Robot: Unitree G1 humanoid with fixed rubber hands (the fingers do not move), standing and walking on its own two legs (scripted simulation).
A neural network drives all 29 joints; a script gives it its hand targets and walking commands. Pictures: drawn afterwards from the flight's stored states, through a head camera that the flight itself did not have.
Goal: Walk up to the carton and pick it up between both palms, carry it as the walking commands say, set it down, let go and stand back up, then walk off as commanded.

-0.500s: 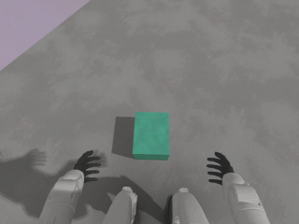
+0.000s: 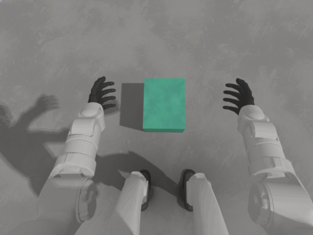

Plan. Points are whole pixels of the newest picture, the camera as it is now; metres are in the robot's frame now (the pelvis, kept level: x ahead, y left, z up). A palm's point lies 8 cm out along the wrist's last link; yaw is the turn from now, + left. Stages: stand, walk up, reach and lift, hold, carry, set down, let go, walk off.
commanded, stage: reach and lift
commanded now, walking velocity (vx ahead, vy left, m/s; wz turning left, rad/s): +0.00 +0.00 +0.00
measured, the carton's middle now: (164, 106) +0.54 +0.02 -0.60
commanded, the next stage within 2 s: none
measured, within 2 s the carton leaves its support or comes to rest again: neither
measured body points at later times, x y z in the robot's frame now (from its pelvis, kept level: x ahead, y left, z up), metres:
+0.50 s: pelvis +0.00 +0.00 -0.01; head +0.34 -0.02 +0.28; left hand +0.55 +0.18 -0.13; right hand +0.56 -0.19 -0.15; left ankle +0.06 +0.13 -0.64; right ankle +0.07 -0.12 -0.64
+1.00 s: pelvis -0.01 +0.00 -0.10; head +0.36 -0.02 +0.16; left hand +0.56 +0.18 -0.25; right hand +0.57 -0.19 -0.25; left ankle +0.06 +0.13 -0.65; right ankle +0.08 -0.12 -0.64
